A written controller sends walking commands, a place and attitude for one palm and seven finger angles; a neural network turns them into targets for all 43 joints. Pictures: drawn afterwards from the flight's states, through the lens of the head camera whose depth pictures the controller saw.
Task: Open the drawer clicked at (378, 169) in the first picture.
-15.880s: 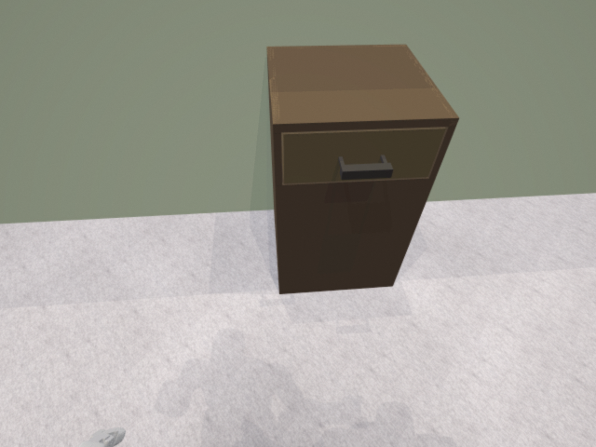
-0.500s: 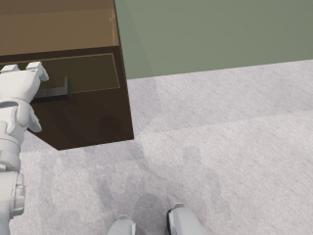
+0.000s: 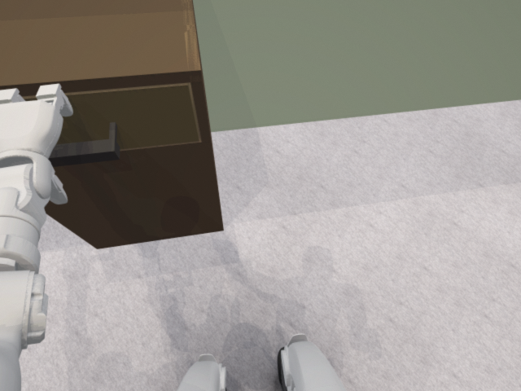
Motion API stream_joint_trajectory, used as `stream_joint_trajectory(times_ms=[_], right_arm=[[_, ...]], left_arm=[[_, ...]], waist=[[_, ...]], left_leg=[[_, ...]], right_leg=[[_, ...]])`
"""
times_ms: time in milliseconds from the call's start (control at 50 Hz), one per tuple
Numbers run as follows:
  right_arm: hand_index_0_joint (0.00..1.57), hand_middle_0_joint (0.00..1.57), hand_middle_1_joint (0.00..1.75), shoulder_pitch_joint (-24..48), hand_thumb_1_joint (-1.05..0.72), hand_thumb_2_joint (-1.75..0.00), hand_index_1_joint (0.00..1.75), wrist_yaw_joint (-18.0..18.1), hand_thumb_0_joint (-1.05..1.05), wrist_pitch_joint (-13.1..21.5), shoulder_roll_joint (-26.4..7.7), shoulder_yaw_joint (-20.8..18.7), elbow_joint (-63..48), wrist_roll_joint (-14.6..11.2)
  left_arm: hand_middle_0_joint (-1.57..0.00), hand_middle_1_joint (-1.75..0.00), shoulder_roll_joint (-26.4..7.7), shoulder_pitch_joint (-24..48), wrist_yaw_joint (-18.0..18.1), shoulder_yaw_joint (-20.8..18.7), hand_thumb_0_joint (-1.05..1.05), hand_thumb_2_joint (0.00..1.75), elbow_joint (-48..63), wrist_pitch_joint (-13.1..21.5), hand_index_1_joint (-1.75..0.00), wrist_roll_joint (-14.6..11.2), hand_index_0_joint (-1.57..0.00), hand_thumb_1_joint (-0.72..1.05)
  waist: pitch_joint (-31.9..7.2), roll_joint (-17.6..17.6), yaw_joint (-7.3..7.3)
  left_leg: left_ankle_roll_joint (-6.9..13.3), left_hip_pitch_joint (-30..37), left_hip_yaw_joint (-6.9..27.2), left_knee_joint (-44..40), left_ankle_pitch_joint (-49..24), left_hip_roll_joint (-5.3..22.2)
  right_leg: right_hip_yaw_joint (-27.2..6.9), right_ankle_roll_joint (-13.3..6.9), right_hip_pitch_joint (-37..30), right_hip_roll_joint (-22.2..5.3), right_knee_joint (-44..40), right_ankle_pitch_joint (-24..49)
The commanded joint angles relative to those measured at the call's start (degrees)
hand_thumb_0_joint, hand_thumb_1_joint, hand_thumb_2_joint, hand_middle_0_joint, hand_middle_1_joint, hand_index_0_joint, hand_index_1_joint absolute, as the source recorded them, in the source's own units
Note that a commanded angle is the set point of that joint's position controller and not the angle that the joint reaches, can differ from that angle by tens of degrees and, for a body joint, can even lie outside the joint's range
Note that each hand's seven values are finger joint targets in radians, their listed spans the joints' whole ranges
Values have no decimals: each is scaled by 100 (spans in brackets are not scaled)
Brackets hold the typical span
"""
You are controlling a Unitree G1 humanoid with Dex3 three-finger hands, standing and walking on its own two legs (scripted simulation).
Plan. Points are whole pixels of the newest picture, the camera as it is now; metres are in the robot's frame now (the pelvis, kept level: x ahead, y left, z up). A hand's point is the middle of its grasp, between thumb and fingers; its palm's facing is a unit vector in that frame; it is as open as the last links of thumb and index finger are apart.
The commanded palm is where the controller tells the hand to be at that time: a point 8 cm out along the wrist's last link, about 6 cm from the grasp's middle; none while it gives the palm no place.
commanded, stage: move the hooked fingers above the handle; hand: left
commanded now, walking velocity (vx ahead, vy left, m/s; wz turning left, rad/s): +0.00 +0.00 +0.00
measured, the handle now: (80, 142) +0.54 +0.29 -0.04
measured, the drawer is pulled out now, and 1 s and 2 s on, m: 0.00 0.00 0.00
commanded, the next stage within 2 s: none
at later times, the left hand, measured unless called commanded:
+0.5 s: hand (31, 175) +0.45 +0.33 +0.00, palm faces -0.17 +0.04 -0.98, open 13.8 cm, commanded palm +0.46 +0.30 +0.06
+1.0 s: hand (48, 171) +0.45 +0.30 +0.01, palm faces -0.16 -0.02 -0.99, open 13.9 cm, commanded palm +0.46 +0.29 +0.06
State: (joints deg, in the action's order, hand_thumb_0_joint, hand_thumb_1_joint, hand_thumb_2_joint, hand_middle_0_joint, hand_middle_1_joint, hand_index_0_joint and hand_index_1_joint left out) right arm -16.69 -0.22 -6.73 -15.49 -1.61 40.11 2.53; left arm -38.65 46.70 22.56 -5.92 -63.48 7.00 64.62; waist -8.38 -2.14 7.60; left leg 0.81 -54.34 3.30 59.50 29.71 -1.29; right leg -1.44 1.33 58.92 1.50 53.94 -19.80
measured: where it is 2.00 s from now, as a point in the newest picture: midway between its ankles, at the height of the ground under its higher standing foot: outside the picture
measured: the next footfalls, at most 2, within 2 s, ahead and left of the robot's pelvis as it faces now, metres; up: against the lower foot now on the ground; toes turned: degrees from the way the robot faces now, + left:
none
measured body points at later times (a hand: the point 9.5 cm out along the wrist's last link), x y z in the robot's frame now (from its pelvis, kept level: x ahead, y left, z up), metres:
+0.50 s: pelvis +0.00 +0.00 +0.00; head +0.15 +0.00 +0.43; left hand +0.46 +0.33 +0.05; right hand +0.01 -0.28 -0.13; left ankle -0.03 +0.11 -0.67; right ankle +0.05 -0.14 -0.67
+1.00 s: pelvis +0.00 +0.00 +0.01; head +0.13 +0.01 +0.44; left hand +0.45 +0.30 +0.07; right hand +0.02 -0.27 -0.12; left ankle -0.03 +0.11 -0.67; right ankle +0.05 -0.14 -0.67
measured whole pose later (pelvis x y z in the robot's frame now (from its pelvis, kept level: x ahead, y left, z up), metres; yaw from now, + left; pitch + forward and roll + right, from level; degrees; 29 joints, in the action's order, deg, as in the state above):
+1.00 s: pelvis +0.00 +0.00 +0.01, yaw +1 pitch +24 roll -2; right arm -20.0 3.1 -4.8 -14.5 -1.8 41.1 1.7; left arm -37.6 41.2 12.9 -3.3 -57.2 12.2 61.4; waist -8.6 -1.6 5.1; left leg 0.9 -52.3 3.4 57.1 28.4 -1.9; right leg -1.4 1.5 56.8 0.8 52.2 -19.1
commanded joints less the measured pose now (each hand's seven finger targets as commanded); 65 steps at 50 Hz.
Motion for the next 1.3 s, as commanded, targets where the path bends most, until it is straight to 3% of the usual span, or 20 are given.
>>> stream_joint_trajectory(times_ms=[0, 120, 160, 200, 300, 400, 480, 520, 580, 640, 720, 800, 860, 920, 980, 1040, 1100, 1160, 1220, 1280], right_arm=[[20, 20, 30, -1098, -90, -90, 30, 118, 0, -5, -1107, -328, -306, -93], [20, 20, 30, -1191, -90, -90, 30, 350, 0, 161, -1004, -420, -265, -59], [20, 20, 30, -1127, -90, -90, 30, 342, 0, 166, -1051, -385, -168, -18], [20, 20, 30, -1028, -90, -90, 30, 295, 0, 117, -1091, -345, -112, 34], [20, 20, 30, -848, -90, -90, 30, 74, 0, -30, -1112, -276, -254, 23], [20, 20, 30, -1112, -90, -90, 30, 103, 0, -29, -1160, -402, -332, -114], [20, 20, 30, -1211, -90, -90, 30, 359, 0, 153, -1062, -532, -226, -88], [20, 20, 30, -1178, -90, -90, 30, 461, 0, 250, -1018, -545, -118, -48], [20, 20, 30, -1014, -90, -90, 30, 418, 0, 246, -995, -432, 5, -3], [20, 20, 30, -775, -90, -90, 30, 208, 0, 111, -1022, -267, -36, 27], [20, 20, 30, -685, -90, -90, 30, 6, 0, -40, -1067, -202, -375, -31], [20, 20, 30, -972, -90, -90, 30, 94, 0, -55, -1093, -321, -540, -147], [20, 20, 30, -1105, -90, -90, 30, 339, 0, 121, -1045, -436, -435, -152], [20, 20, 30, -1135, -90, -90, 30, 506, 0, 318, -1015, -484, -240, -83], [20, 20, 30, -1080, -90, -90, 30, 464, 0, 370, -942, -452, -4, -23], [20, 20, 30, -985, -90, -90, 30, 254, 0, 227, -1001, -321, 39, -11], [20, 20, 30, -937, -90, -90, 30, 73, 0, 63, -1091, -244, -191, -18], [20, 20, 30, -994, -90, -90, 30, 43, 0, -86, -1114, -254, -368, -85], [20, 20, 30, -1080, -90, -90, 30, 180, 0, -47, -1152, -313, -402, -109], [20, 20, 30, -1070, -90, -90, 30, 344, 0, 117, -1098, -427, -334, -71]], left_arm=[[-30, -120, -1341, 1659, -282, 15, 0, 30, 407, -403, -120, -219, -30, -50], [-30, -120, -1357, 2259, -736, -45, 0, 30, 1660, 693, -120, -302, -30, -50], [-30, -120, -1919, 2109, -534, -604, 0, 30, 1655, 953, -120, -251, -30, -50], [-30, -120, -2509, 2180, -181, -1115, 0, 30, 1737, 1005, -120, -173, -30, -50], [-30, -120, -2520, 1329, 471, -1138, 0, 30, 846, 238, -120, -58, -30, -50], [-30, -120, -1642, 1418, -125, -231, 0, 30, 848, -312, -120, -242, -30, -50], [-30, -120, -1236, 2330, -749, 131, 0, 30, 2268, 427, -120, -487, -30, -50], [-30, -120, -1210, 2566, -740, 62, 0, 30, 2575, 877, -120, -530, -30, -50], [-30, -120, -1653, 2263, -304, -489, 0, 30, 2176, 1113, -120, -273, -30, -50], [-30, -120, -2144, 1899, 311, -916, 0, 30, 1171, 671, -120, -97, -30, -50], [-30, -120, -1984, 1039, 510, -638, 0, 30, 192, -407, -120, 54, -30, -50], [-30, -120, -1262, 1364, -226, 106, 0, 30, 541, -632, -120, -189, -30, -50], [-30, -120, -1207, 2369, -816, 253, 0, 30, 1770, 108, -120, -448, -30, -50], [-30, -120, -1506, 2766, -760, -81, 0, 30, 2600, 884, -120, -425, -30, -50], [-30, -120, -1275, 2387, -369, -150, 0, 30, 2159, 1114, -120, -242, -30, -50], [-30, -120, -1549, 1770, 42, -444, 0, 30, 832, 690, -120, -179, -30, -50], [-30, -120, -1873, 1147, 205, -644, 0, 30, 266, -9, -120, -136, -30, -50], [-30, -120, -1839, 1240, 28, -367, 0, 30, 398, -395, -120, -9, -30, -50], [-30, -120, -2031, 1743, -319, -415, 0, 30, 1085, -109, -120, -156, -30, -50], [-30, -120, -2121, 2482, -450, -553, 0, 30, 2214, 653, -120, -264, -30, -50]], waist=[[-2595, -228, -13], [-2832, -400, 85], [-2673, -460, -92], [-2687, -645, -259], [-2600, -690, -491], [-3225, -405, -123], [-3589, -392, 185], [-3243, -470, 256], [-2501, -907, -13], [-1723, -942, -240], [-2194, -784, -537], [-2947, -86, -135], [-3285, 18, 220], [-3491, -522, 171], [-2539, -789, 130], [-1709, -793, -77], [-2112, -764, -475], [-2556, -467, -402], [-3072, -133, -176], [-3609, -495, -20]], left_leg=[[113, 1345, -329, -969, -2664, -5], [154, 1579, -196, -831, -2469, 48], [148, 1254, -203, -715, -2382, 26], [136, 996, -207, -624, -2474, -2], [60, 664, -355, -604, -2729, -100], [86, 1409, -395, -796, -2988, 11], [122, 2212, -193, -809, -3034, 108], [107, 2282, -124, -762, -2883, 113], [13, 1884, -63, -697, -2789, 78], [-7, 976, -130, -670, -2426, -19], [-34, 838, -385, -858, -2585, -137], [82, 1320, -407, -951, -2728, -14], [196, 1622, -299, -860, -2431, 35], [125, 2163, -106, -785, -2655, 45], [16, 1871, -63, -596, -2697, 83], [-22, 1047, -121, -629, -2384, 30], [-19, 872, -312, -786, -2671, -93], [27, 975, -402, -863, -2748, -59], [148, 1127, -366, -845, -2603, -5], [164, 1646, -236, -734, -2678, 32]], right_leg=[[364, -332, -2324, 132, -591, 1729], [241, -346, -2011, 92, -545, 1457], [223, -373, -1862, 96, -384, 1313], [213, -404, -1816, 98, -207, 1355], [315, -386, -2001, 124, -55, 1670], [316, -297, -2473, 126, -401, 2109], [252, -261, -2311, 93, -609, 1899], [259, -291, -1848, 81, -609, 1561], [344, -402, -1241, 97, -389, 1126], [414, -443, -1095, 97, -218, 882], [417, -428, -1934, 129, -228, 1432], [331, -313, -2655, 127, -514, 1975], [173, -226, -2648, 67, -655, 1876], [205, -303, -2029, 58, -509, 1530], [340, -378, -1113, 89, -380, 1098], [414, -434, -937, 108, -278, 855], [414, -453, -1727, 134, -238, 1407], [352, -383, -2301, 147, -354, 1813], [212, -296, -2695, 116, -446, 1976], [159, -291, -2446, 85, -381, 1853]])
